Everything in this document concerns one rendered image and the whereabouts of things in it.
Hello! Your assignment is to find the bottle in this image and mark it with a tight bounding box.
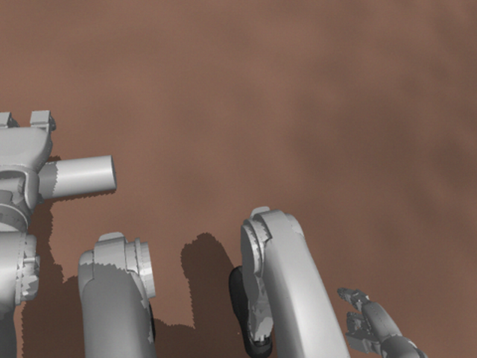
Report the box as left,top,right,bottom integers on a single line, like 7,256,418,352
38,155,117,199

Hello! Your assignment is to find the left robot hand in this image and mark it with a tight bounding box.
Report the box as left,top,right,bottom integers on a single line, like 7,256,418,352
0,110,56,204

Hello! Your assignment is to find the right robot foot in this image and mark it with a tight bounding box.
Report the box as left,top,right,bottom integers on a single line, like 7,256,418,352
229,266,273,358

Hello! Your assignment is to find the right robot arm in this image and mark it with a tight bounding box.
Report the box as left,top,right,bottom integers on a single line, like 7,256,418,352
380,336,428,358

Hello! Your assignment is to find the left robot arm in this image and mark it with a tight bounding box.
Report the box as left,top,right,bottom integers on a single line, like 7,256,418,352
0,165,40,358

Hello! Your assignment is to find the right robot hand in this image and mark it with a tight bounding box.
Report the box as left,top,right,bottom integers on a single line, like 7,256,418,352
337,288,403,355

